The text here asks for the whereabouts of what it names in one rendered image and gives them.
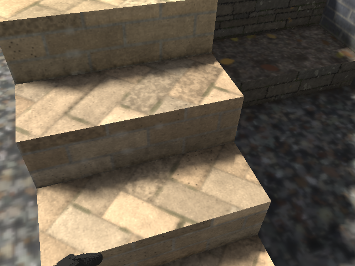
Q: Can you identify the left robot hand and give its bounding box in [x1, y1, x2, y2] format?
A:
[56, 253, 103, 266]

